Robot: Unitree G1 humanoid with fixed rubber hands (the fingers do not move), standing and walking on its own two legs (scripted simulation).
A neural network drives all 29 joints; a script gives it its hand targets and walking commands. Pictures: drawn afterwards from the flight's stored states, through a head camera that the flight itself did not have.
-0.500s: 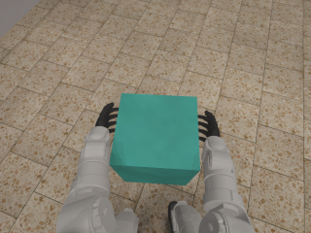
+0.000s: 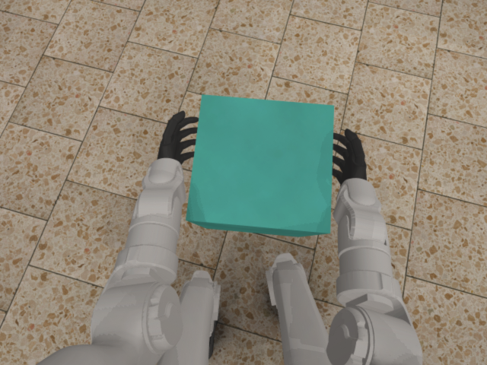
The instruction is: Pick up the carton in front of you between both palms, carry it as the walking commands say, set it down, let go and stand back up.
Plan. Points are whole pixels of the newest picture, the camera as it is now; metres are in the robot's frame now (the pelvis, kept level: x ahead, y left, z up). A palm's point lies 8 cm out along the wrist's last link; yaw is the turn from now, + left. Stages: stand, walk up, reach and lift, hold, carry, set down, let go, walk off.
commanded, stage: set down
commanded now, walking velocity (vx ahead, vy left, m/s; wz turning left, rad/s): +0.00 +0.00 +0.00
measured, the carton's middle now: (258, 178) +0.41 -0.06 -0.15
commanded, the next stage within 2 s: none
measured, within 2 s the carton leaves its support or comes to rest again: rests again in 1.60 s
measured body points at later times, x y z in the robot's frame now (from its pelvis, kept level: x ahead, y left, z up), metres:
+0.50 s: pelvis -0.03 +0.00 -0.12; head +0.26 -0.03 +0.23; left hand +0.48 +0.05 -0.24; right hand +0.40 -0.25 -0.24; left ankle +0.04 +0.13 -0.58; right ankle +0.10 -0.14 -0.58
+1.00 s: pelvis -0.05 +0.00 -0.21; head +0.30 -0.03 +0.08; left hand +0.50 +0.02 -0.37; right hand +0.41 -0.27 -0.37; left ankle +0.04 +0.13 -0.58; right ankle +0.10 -0.14 -0.58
